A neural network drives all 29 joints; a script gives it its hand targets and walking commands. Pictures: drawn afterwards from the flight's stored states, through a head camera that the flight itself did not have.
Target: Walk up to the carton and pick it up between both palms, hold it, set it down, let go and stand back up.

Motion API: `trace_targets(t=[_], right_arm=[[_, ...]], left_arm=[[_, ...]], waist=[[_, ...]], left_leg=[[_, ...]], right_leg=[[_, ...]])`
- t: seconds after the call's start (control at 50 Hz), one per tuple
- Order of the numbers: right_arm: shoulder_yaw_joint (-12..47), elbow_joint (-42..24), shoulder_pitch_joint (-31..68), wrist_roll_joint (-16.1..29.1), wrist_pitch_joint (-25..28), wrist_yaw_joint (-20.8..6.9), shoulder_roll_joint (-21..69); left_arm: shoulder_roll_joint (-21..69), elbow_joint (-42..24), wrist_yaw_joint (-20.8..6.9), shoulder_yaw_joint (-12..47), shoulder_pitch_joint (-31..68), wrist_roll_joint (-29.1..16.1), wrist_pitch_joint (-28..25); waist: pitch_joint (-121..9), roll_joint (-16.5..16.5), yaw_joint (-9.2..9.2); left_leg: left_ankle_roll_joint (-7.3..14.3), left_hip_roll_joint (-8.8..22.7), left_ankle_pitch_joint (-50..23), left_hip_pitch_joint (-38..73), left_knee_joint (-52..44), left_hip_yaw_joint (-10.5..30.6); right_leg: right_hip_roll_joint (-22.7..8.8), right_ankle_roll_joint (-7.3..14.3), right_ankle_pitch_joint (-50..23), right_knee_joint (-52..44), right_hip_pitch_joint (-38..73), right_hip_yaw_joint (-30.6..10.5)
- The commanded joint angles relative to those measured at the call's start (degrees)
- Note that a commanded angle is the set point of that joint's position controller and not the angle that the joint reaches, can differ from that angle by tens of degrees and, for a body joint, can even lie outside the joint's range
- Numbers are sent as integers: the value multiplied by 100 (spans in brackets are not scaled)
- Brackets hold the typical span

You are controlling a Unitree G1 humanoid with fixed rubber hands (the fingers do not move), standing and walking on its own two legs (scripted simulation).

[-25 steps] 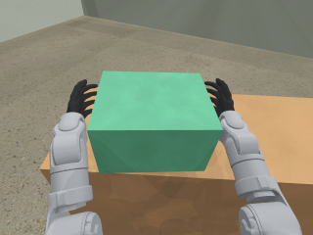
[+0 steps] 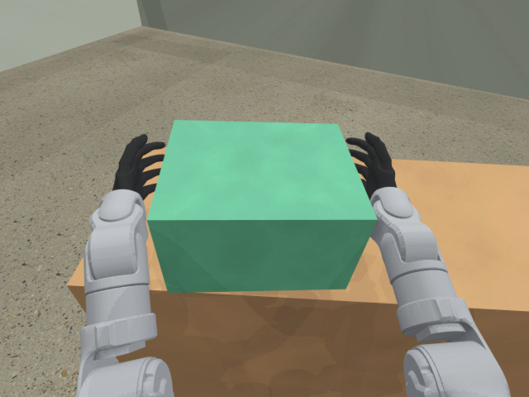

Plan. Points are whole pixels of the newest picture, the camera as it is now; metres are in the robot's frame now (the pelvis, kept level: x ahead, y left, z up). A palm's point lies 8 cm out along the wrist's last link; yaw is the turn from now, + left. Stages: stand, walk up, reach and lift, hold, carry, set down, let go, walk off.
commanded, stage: hold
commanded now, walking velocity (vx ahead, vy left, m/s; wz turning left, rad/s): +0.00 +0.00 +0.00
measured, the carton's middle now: (258, 202) +0.37 +0.01 +0.14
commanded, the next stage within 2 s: none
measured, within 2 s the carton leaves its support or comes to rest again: neither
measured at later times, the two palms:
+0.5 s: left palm (131, 191) +0.35 +0.19 +0.18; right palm (378, 186) +0.36 -0.17 +0.18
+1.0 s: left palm (131, 191) +0.35 +0.19 +0.18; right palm (379, 186) +0.36 -0.17 +0.18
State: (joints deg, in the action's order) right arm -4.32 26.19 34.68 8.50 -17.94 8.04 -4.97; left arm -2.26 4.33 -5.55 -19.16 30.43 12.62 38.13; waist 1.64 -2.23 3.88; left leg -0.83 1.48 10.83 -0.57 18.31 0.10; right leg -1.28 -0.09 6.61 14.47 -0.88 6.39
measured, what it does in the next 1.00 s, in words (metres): stands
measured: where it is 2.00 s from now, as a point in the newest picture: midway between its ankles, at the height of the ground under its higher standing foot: outside the picture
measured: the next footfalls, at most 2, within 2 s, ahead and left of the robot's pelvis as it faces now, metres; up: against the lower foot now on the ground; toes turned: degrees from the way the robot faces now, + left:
none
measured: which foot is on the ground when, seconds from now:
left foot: down 0.00-1.00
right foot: down 0.00-1.00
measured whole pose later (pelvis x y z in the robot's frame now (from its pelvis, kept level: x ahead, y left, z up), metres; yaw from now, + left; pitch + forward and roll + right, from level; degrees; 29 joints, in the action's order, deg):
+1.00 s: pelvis +0.00 +0.00 +0.00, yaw +0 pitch -7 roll -1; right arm -4.3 26.3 34.7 8.5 -17.8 8.0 -5.0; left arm -2.3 4.4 -5.5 -19.2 30.4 12.6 38.1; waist 1.7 -2.2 3.9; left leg -0.8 1.5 10.8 -0.5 18.3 0.1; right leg -1.2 -0.1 6.6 14.5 -0.9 6.3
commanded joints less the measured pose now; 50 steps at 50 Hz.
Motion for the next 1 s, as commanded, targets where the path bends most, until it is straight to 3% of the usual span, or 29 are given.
trace_targets(t=[0.0,0.98], right_arm=[[2144,-1543,3900,447,339,-716,2816],[2155,-1539,3892,442,342,-706,2835]], left_arm=[[2573,-633,-630,2796,3485,-729,-261],[2562,-632,-637,2786,3493,-729,-269]], waist=[[-2041,360,36],[-2048,344,38]], left_leg=[[-188,-443,-1621,-146,-202,-187],[-178,-452,-1603,-170,-206,-193]], right_leg=[[386,-114,-862,72,1063,-103],[377,-124,-911,79,1103,-113]])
